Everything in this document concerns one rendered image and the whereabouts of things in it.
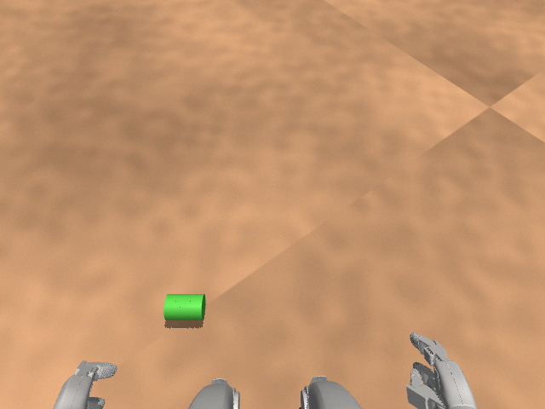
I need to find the left robot hand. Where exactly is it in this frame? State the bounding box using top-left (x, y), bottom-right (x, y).
top-left (53, 360), bottom-right (117, 409)

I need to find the can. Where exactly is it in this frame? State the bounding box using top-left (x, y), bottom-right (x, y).
top-left (163, 294), bottom-right (205, 320)

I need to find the right robot hand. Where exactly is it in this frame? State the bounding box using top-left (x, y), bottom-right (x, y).
top-left (406, 332), bottom-right (477, 409)

